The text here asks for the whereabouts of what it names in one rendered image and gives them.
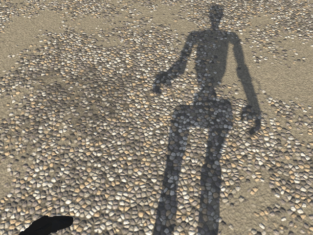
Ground left robot hand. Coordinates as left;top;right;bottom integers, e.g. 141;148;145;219
19;215;73;235

